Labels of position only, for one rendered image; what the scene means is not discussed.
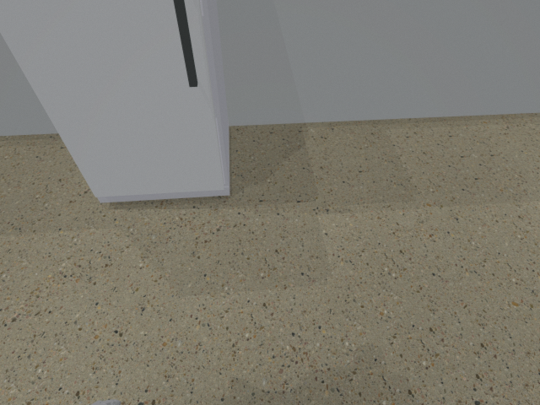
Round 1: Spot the fridge door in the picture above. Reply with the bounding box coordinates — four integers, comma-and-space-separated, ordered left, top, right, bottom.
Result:
0, 0, 224, 197

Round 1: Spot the handle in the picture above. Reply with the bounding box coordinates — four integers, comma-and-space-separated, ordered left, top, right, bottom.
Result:
174, 0, 197, 87

